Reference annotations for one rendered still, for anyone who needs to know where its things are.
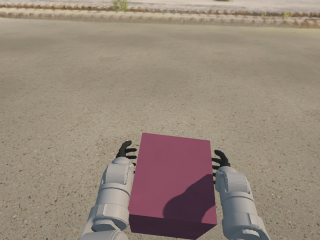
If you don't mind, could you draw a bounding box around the robot right hand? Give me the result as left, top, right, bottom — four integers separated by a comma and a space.
211, 150, 231, 185

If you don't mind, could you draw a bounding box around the carton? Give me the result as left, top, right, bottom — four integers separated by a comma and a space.
128, 132, 217, 240

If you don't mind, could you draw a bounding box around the robot left forearm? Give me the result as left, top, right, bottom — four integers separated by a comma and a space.
78, 157, 134, 240

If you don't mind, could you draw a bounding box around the robot left hand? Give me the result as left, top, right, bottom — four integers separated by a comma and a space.
116, 140, 137, 174

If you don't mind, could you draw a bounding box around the robot left upper arm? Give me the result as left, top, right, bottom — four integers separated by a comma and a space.
79, 230, 129, 240

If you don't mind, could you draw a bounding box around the robot right forearm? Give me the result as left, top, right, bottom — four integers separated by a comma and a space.
215, 166, 271, 240

